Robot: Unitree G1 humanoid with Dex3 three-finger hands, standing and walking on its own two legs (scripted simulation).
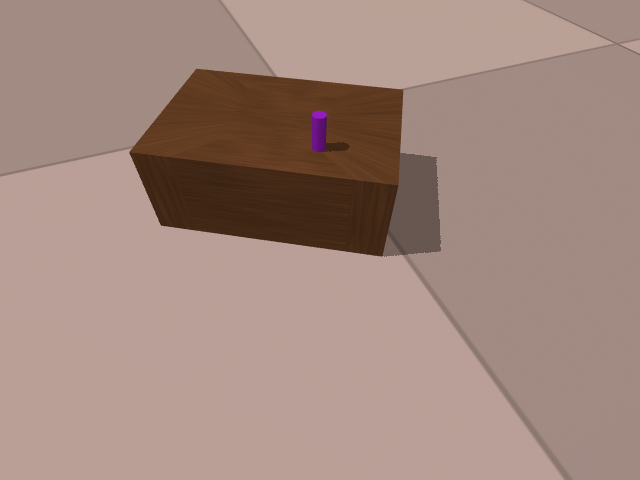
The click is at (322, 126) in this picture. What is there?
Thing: squat round
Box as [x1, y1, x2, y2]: [312, 111, 326, 151]
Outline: 315,111 312,113 312,148 316,151 321,151 325,148 326,114 323,111
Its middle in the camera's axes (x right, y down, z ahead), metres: -0.01 -0.39 +1.38
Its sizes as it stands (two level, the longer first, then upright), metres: 0.051 0.051 0.137
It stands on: a support 0.39 m high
